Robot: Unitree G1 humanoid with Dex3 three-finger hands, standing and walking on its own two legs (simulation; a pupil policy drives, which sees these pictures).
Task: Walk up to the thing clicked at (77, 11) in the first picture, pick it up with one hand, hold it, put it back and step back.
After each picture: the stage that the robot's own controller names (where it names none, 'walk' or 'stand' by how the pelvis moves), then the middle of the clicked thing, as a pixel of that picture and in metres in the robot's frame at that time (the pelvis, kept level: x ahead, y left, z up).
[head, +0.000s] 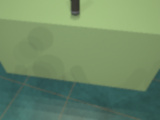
stand; (75, 5) +1.04 +0.06 -0.07
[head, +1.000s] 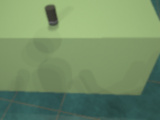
walk; (51, 15) +0.91 +0.24 -0.06
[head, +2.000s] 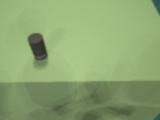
stand; (38, 47) +0.56 +0.23 -0.03
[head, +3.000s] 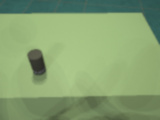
stand; (37, 62) +0.53 +0.22 -0.07
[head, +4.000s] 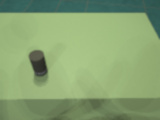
stand; (38, 63) +0.52 +0.22 -0.07
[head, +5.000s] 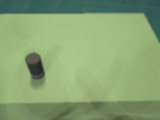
stand; (35, 66) +0.50 +0.23 -0.07
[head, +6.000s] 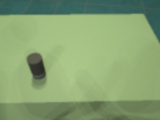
stand; (36, 66) +0.51 +0.23 -0.07
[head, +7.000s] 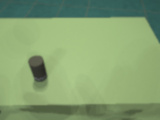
rise first; (38, 69) +0.50 +0.23 -0.07
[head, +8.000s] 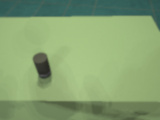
go down; (42, 66) +0.51 +0.23 -0.07
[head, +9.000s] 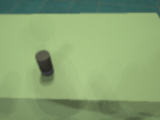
go down; (45, 63) +0.52 +0.23 -0.07
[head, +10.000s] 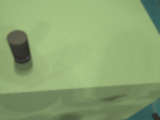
go down; (20, 47) +0.50 +0.21 -0.01
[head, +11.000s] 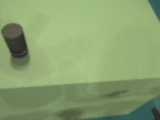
approach; (16, 41) +0.51 +0.22 +0.00
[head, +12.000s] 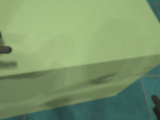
close; out of the picture +0.53 +0.24 +0.04
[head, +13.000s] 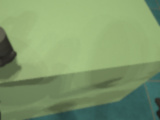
lift; out of the picture +0.46 +0.21 +0.03
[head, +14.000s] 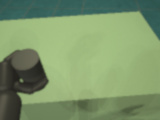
lift; (31, 71) +0.32 +0.15 +0.16
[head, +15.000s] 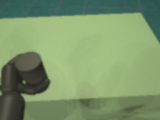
hold; (34, 73) +0.32 +0.16 +0.14
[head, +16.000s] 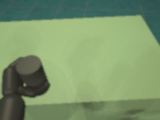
hold; (34, 76) +0.32 +0.16 +0.12
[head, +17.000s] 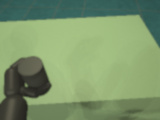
crouch; (36, 77) +0.32 +0.15 +0.12
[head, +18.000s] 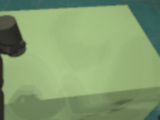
crouch; (10, 37) +0.45 +0.21 +0.15
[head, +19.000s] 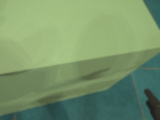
lower; out of the picture +0.52 +0.24 +0.05
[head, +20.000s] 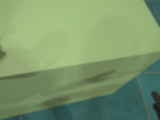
lower; out of the picture +0.50 +0.23 +0.04
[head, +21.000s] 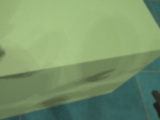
lower; out of the picture +0.51 +0.23 +0.04
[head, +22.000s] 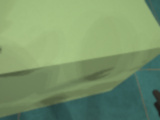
lower; out of the picture +0.51 +0.23 +0.05
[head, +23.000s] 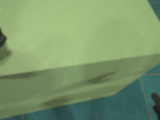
loosen; out of the picture +0.50 +0.22 +0.05
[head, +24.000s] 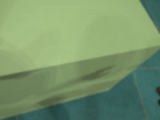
withdraw; out of the picture +0.51 +0.23 +0.05
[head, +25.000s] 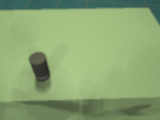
sink last; (40, 67) +0.47 +0.20 -0.02
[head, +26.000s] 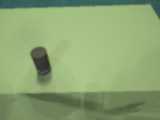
stand; (41, 61) +0.50 +0.21 -0.02
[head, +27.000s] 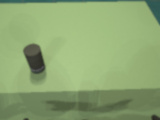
stand; (35, 59) +0.49 +0.22 -0.01
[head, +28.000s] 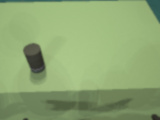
stand; (35, 58) +0.49 +0.21 -0.01
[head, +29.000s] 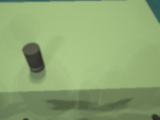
stand; (34, 58) +0.49 +0.22 -0.01
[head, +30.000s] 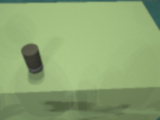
stand; (33, 59) +0.50 +0.21 -0.01
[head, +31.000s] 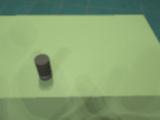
stand; (43, 67) +0.51 +0.20 -0.07
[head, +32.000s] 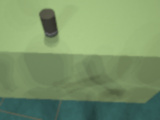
walk; (49, 23) +0.63 +0.17 -0.04
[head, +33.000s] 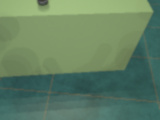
walk; out of the picture +0.93 +0.25 -0.05
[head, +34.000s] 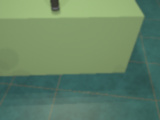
stand; (54, 2) +1.13 +0.23 -0.06
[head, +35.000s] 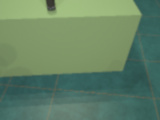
stand; (50, 1) +1.11 +0.23 -0.07
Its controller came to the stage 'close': yes
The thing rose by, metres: 0.21
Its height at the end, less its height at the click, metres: +0.00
